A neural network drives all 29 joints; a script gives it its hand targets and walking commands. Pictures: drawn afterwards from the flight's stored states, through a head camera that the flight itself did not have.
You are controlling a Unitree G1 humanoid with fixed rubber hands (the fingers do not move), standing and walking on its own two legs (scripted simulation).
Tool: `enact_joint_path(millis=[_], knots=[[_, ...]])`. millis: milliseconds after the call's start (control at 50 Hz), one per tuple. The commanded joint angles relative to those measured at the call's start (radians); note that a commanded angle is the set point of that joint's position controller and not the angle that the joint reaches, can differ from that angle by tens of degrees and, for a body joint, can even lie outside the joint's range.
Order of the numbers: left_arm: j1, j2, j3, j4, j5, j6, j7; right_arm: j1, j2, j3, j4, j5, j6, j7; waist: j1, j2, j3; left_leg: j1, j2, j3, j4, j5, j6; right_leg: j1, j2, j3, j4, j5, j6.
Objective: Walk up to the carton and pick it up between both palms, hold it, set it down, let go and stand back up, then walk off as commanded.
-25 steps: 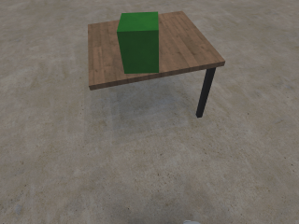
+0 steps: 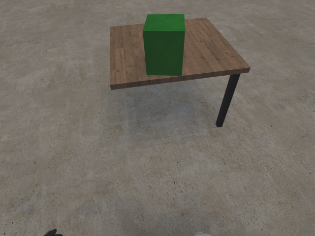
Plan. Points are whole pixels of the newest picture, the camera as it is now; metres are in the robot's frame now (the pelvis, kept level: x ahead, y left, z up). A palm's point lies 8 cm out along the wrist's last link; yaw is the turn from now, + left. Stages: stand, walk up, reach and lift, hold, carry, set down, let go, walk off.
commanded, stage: walk off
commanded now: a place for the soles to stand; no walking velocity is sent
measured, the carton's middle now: (164, 45) +1.08 -0.05 -0.05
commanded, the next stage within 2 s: stand in 1.34 s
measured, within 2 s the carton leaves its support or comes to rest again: neither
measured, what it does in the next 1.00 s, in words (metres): steps to the right: right foot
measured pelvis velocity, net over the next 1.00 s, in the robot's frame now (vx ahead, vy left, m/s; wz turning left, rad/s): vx -0.09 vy -0.14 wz -0.08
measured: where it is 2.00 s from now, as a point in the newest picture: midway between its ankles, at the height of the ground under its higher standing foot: outside the picture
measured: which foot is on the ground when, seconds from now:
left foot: down 0.00-0.48, up 0.50-1.00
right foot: up 0.00-0.44, down 0.46-1.00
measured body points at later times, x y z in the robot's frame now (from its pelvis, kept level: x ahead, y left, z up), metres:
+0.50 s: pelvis -0.04 -0.08 +0.00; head -0.02 -0.09 +0.45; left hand +0.07 +0.25 -0.09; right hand +0.03 -0.42 -0.10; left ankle +0.03 +0.10 -0.70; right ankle +0.04 -0.16 -0.71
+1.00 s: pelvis -0.09 -0.14 +0.02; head -0.07 -0.16 +0.47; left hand +0.01 +0.17 -0.07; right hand -0.07 -0.47 -0.10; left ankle -0.06 +0.03 -0.66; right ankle +0.04 -0.17 -0.71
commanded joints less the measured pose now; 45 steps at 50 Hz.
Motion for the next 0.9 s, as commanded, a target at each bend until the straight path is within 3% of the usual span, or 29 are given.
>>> enact_joint_path(millis=[0, 20, 40, 60, 100, 120, 180, 200, 220, 240, 260, 280, 320, 340, 360, 380, 400, 420, 440, 480, 520, 560, 600, 640, 660, 740, 760, 820, 880], knots=[[0.045, 0.278, 0.056, -0.027, 0.014, 0.037, -0.005, -0.066, -0.325, -0.054, -0.026, -0.009, -0.038, -0.055, 0.027, 0.011, 0.076, -0.264, 0.382, -0.594, -0.545, -0.345, 0.158, -0.131, 0.083, 0.183, 0.399, -0.209, 0.002], [0.023, 0.268, 0.049, -0.033, 0.006, 0.038, -0.011, -0.064, -0.3, -0.045, -0.017, -0.004, -0.043, -0.055, 0.054, -0.014, 0.131, -0.293, 0.312, -0.535, -0.545, -0.373, 0.078, -0.16, 0.075, 0.181, 0.389, -0.151, 0.001], [0.044, 0.254, 0.054, -0.009, 0.003, 0.039, -0.019, -0.085, -0.271, -0.039, -0.013, -0.016, -0.049, -0.051, 0.058, 0.049, 0.122, -0.247, 0.262, -0.435, -0.531, -0.366, 0.023, -0.132, 0.073, 0.172, 0.337, -0.109, -0.002], [0.068, 0.255, 0.065, 0.012, 0.006, 0.044, -0.027, -0.051, -0.262, -0.044, -0.006, -0.011, -0.059, -0.057, 0.056, 0.027, 0.062, -0.118, 0.258, -0.44, -0.512, -0.372, -0.003, -0.17, 0.084, 0.16, 0.362, -0.077, 0.006], [0.11, 0.278, 0.074, 0.015, 0.015, 0.032, -0.034, -0.015, -0.267, -0.053, -0.007, -0.005, -0.053, -0.06, 0.03, 0.082, -0.013, 0.053, 0.293, -0.457, -0.447, -0.28, 0.075, -0.212, 0.077, 0.146, 0.37, -0.106, 0.02], [0.106, 0.274, 0.068, 0.028, 0.02, 0.028, -0.03, 0.028, -0.243, -0.046, 0.01, -0.002, -0.058, -0.058, 0.014, 0.015, -0.098, 0.155, 0.29, -0.441, -0.416, -0.252, 0.098, -0.212, 0.068, 0.158, 0.36, -0.114, 0.017], [0.073, 0.261, 0.048, 0.0, 0.019, 0.021, -0.043, 0.095, -0.269, -0.057, 0.014, -0.001, -0.068, -0.069, -0.019, 0.116, -0.081, 0.201, 0.312, -0.434, -0.416, -0.249, 0.154, -0.243, 0.022, 0.112, 0.215, -0.131, 0.013], [0.056, 0.266, 0.06, -0.02, 0.032, 0.013, -0.049, 0.155, -0.288, -0.067, 0.02, -0.003, -0.072, -0.069, -0.026, 0.053, -0.098, 0.27, 0.341, -0.441, -0.393, -0.143, 0.187, -0.292, 0.026, 0.098, 0.238, -0.181, 0.001], [0.061, 0.265, 0.055, -0.008, 0.029, 0.016, -0.044, 0.164, -0.284, -0.067, 0.029, 0.011, -0.074, -0.075, -0.022, 0.011, -0.115, 0.294, 0.341, -0.446, -0.361, 0.045, 0.165, -0.269, 0.039, 0.131, 0.239, -0.169, 0.007], [0.094, 0.227, 0.035, -0.027, 0.02, 0.01, -0.042, 0.16, -0.28, -0.062, 0.012, 0.005, -0.08, -0.073, -0.019, 0.107, -0.132, 0.243, 0.357, -0.428, -0.363, 0.089, 0.185, -0.242, 0.026, 0.124, 0.187, -0.198, -0.002], [0.058, 0.233, 0.045, -0.029, 0.033, 0.001, -0.051, 0.154, -0.269, -0.05, 0.019, 0.008, -0.081, -0.067, -0.017, 0.092, -0.094, 0.205, 0.349, -0.37, -0.369, 0.132, 0.2, -0.22, 0.016, 0.081, 0.158, -0.217, 0.006], [0.056, 0.238, 0.039, -0.041, 0.026, -0.003, -0.054, 0.139, -0.296, -0.052, 0.02, 0.009, -0.078, -0.066, -0.023, 0.164, -0.105, 0.172, 0.334, -0.355, -0.362, 0.091, 0.197, -0.178, 0.009, 0.053, 0.118, -0.234, 0.011], [0.107, 0.258, 0.052, -0.038, 0.035, -0.008, -0.065, 0.078, -0.35, -0.071, 0.002, -0.006, -0.069, -0.063, 0.012, 0.149, -0.119, 0.079, 0.36, -0.352, -0.367, -0.04, 0.215, -0.086, 0.002, 0.032, 0.081, -0.227, -0.007], [0.078, 0.253, 0.056, -0.025, 0.034, -0.011, -0.061, 0.069, -0.333, -0.058, -0.004, -0.002, -0.065, -0.068, 0.012, 0.098, -0.094, 0.043, 0.348, -0.332, -0.324, 0.139, 0.204, -0.048, 0.005, 0.029, 0.014, -0.156, -0.009], [0.13, 0.245, 0.048, -0.012, 0.033, -0.022, -0.058, 0.015, -0.314, -0.05, -0.02, -0.002, -0.064, -0.056, 0.034, 0.136, -0.112, -0.079, 0.297, -0.234, -0.301, 0.053, 0.176, 0.082, 0.015, -0.015, -0.051, -0.106, -0.013], [0.195, 0.252, 0.057, -0.003, 0.022, -0.029, -0.058, -0.076, -0.283, -0.033, -0.038, -0.005, -0.058, -0.055, 0.098, 0.182, -0.081, -0.23, 0.262, -0.167, -0.238, 0.093, 0.112, 0.265, 0.004, 0.004, -0.159, 0.025, -0.023], [0.239, 0.259, 0.073, 0.019, 0.026, -0.041, -0.049, -0.063, -0.225, -0.012, -0.023, -0.001, -0.058, -0.059, 0.131, 0.061, -0.125, -0.215, 0.212, -0.15, -0.094, 0.15, 0.073, 0.318, 0.009, 0.039, -0.269, 0.047, -0.022], [0.248, 0.288, 0.078, 0.015, 0.034, -0.04, -0.041, -0.02, -0.174, -0.001, -0.015, 0.008, -0.052, -0.058, 0.136, -0.181, -0.153, -0.274, 0.054, -0.049, 0.1, -0.12, 0.026, 0.313, -0.077, 0.231, -0.383, -0.015, -0.028], [0.15, 0.305, 0.059, -0.009, 0.024, -0.046, -0.033, -0.05, -0.149, 0.012, -0.012, 0.018, -0.038, -0.056, 0.09, -0.238, -0.073, -0.303, -0.025, -0.008, 0.174, -0.211, -0.014, 0.187, -0.192, 0.409, -0.476, -0.13, -0.059], [0.04, 0.346, 0.063, -0.016, 0.014, -0.039, -0.039, 0.051, -0.25, -0.036, 0.055, 0.007, -0.023, -0.054, 0.049, -0.117, -0.01, -0.281, -0.006, -0.043, 0.282, -0.172, -0.012, 0.015, -0.233, 0.48, -0.6, -0.585, -0.042], [0.017, 0.328, 0.064, -0.028, 0.01, -0.045, -0.031, 0.121, -0.285, -0.038, 0.096, 0.007, -0.009, -0.04, 0.012, -0.16, 0.062, -0.246, -0.002, -0.019, 0.323, -0.046, -0.031, -0.047, -0.153, 0.391, -0.666, -0.598, 0.054], [0.037, 0.327, 0.071, -0.017, 0.001, -0.05, -0.022, 0.183, -0.274, -0.038, 0.087, 0.013, 0.0, -0.033, 0.025, -0.212, -0.001, -0.197, -0.008, -0.033, 0.363, 0.026, -0.04, 0.018, -0.126, 0.362, -0.675, -0.522, 0.128], [0.028, 0.238, 0.052, 0.016, -0.001, -0.048, -0.017, 0.187, -0.218, -0.026, 0.103, 0.011, 0.0, -0.024, 0.009, -0.139, -0.087, -0.184, 0.01, -0.032, 0.357, 0.072, -0.058, 0.088, -0.092, 0.311, -0.604, -0.439, 0.048], [0.083, 0.258, 0.068, 0.005, 0.011, -0.056, -0.008, 0.164, -0.189, -0.03, 0.078, 0.007, -0.002, -0.015, 0.06, -0.088, -0.155, -0.268, -0.002, 0.003, 0.29, 0.061, -0.058, 0.301, -0.126, 0.331, -0.579, -0.38, 0.012], [0.104, 0.223, 0.047, 0.031, -0.001, -0.057, -0.005, 0.156, -0.171, -0.019, 0.092, 0.005, 0.001, -0.011, 0.043, -0.039, -0.167, -0.263, 0.021, -0.031, 0.285, 0.054, -0.046, 0.31, -0.143, 0.327, -0.564, -0.321, 0.011], [0.17, 0.232, 0.062, 0.018, -0.001, -0.077, -0.003, 0.133, -0.152, -0.023, 0.061, -0.001, -0.01, -0.006, 0.075, -0.03, -0.256, -0.318, 0.011, -0.034, 0.17, 0.022, -0.049, 0.538, -0.152, 0.313, -0.494, -0.141, -0.036], [0.205, 0.253, 0.061, 0.022, 0.001, -0.075, 0.008, 0.107, -0.154, -0.026, 0.03, 0.001, -0.009, 0.0, 0.099, -0.047, -0.254, -0.319, 0.003, -0.044, 0.153, -0.016, -0.042, 0.541, -0.171, 0.318, -0.496, -0.183, -0.039], [0.14, 0.284, 0.069, 0.017, 0.007, -0.065, 0.0, 0.174, -0.18, -0.039, 0.06, -0.007, 0.003, 0.007, 0.041, -0.084, -0.224, -0.198, 0.0, 0.013, 0.189, -0.076, -0.03, 0.32, -0.193, 0.314, -0.576, -0.371, -0.076], [0.113, 0.295, 0.085, 0.003, 0.011, -0.059, -0.006, 0.255, -0.157, -0.04, 0.066, -0.008, 0.019, 0.016, 0.015, -0.136, -0.164, -0.083, -0.035, 0.068, 0.173, -0.075, -0.02, 0.131, -0.162, 0.264, -0.669, -0.48, -0.035]])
